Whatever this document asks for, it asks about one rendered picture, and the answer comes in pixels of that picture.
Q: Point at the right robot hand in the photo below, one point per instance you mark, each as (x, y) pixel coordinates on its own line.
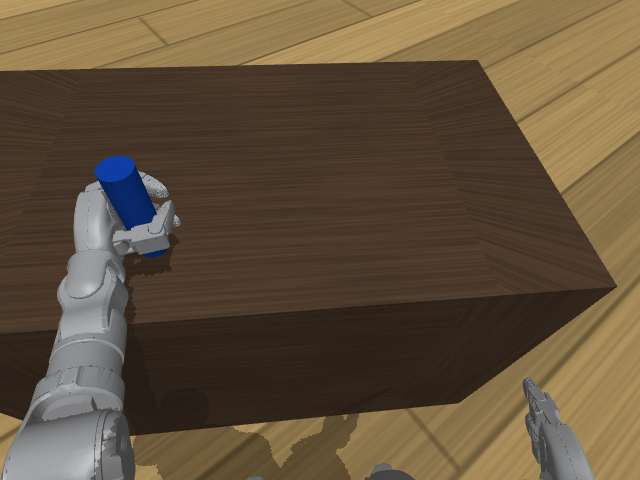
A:
(554, 445)

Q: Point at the can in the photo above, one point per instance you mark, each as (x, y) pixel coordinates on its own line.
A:
(125, 189)

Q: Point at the left robot hand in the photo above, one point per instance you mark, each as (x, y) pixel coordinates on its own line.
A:
(97, 226)

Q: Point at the left robot arm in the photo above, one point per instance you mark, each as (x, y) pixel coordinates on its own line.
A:
(74, 428)

